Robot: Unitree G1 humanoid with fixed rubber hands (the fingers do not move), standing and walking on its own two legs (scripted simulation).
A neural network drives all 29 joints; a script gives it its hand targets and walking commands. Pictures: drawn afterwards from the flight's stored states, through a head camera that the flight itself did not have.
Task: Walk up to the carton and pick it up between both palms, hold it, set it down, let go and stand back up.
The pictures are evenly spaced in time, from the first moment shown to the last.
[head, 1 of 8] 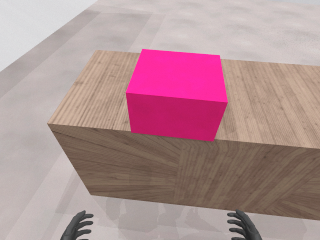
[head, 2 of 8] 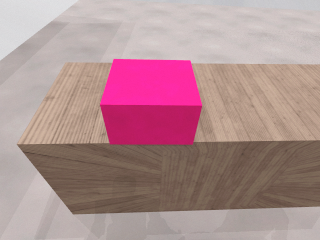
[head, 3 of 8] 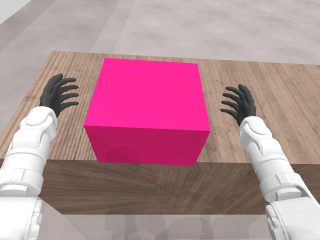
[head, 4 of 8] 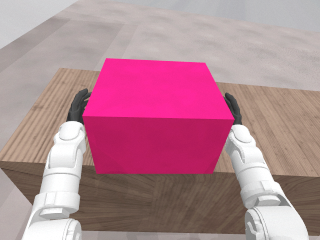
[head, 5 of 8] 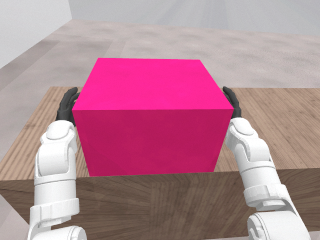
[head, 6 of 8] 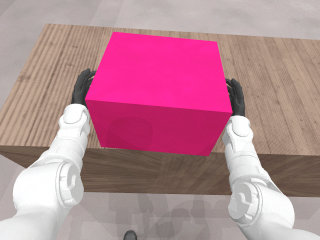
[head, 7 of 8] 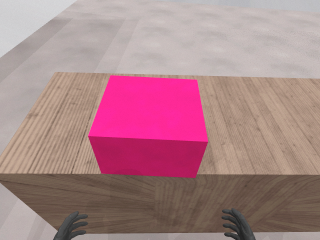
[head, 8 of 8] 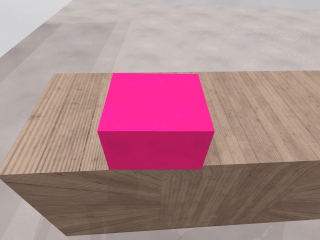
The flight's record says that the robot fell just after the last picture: no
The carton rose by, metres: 0.17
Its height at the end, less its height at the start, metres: +0.00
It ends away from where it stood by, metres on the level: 0.02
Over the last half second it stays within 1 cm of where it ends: yes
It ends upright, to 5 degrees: yes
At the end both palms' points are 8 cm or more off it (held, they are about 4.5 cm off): yes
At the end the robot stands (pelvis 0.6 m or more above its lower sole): yes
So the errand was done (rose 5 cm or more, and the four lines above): yes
